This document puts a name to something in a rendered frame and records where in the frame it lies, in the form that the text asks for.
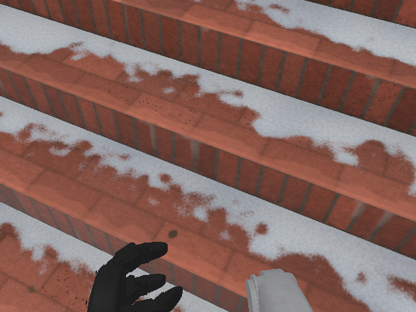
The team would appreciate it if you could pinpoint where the robot right thigh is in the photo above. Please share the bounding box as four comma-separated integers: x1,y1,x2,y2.
246,268,313,312

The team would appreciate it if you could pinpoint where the left robot hand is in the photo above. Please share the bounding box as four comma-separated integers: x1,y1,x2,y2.
86,242,183,312

